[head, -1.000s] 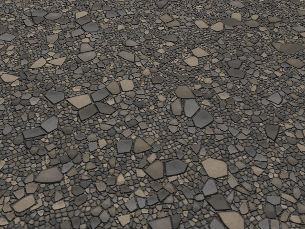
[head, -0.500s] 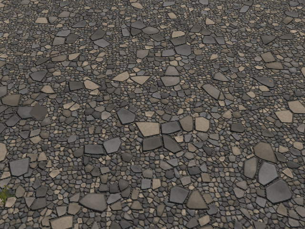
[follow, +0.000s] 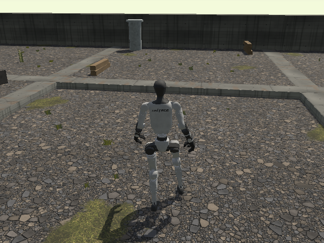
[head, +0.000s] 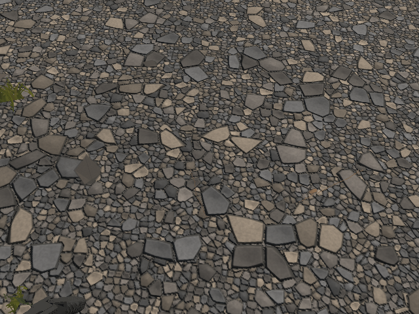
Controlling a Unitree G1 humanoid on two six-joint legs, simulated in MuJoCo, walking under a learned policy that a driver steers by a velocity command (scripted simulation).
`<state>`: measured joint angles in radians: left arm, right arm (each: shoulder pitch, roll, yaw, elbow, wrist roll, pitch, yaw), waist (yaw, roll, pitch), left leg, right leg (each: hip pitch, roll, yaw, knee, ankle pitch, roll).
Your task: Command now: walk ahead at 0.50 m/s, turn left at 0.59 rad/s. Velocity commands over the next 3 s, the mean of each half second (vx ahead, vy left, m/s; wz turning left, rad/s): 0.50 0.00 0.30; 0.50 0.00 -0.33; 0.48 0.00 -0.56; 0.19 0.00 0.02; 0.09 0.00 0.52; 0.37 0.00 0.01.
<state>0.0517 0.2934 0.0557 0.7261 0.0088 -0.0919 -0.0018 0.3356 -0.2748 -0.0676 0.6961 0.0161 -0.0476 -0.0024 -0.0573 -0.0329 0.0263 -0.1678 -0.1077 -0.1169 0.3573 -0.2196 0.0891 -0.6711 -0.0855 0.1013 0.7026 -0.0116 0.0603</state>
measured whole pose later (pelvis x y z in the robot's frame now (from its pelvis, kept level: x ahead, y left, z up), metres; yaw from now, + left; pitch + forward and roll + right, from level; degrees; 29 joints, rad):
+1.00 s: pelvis +0.52 +0.03 +0.00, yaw -5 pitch +1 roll +2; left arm 0.14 0.30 0.06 0.73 -0.02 -0.03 -0.03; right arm 0.34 -0.28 -0.08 0.81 -0.01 -0.09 0.00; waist -0.07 -0.04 0.02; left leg -0.02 -0.01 0.19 0.24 -0.24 0.01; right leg -0.70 -0.11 0.04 0.83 -0.02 0.01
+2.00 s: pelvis +0.93 -0.09 -0.01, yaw -19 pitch +1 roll +0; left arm 0.18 0.28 0.06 0.71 0.01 -0.02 0.03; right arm 0.20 -0.29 -0.07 0.74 0.02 0.02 -0.01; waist -0.02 0.02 0.03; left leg -0.37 -0.10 -0.13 0.48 -0.13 0.03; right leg -0.29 0.01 0.06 0.51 -0.23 0.00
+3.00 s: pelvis +1.18 -0.13 +0.00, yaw -4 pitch +2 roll +1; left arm 0.36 0.26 0.04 0.72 0.00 -0.07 -0.02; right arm 0.20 -0.31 -0.05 0.67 -0.01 -0.09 0.01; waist 0.03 0.04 0.00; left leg -0.53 0.01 -0.04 1.00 -0.31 -0.01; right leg -0.21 0.06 0.07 0.40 -0.22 -0.07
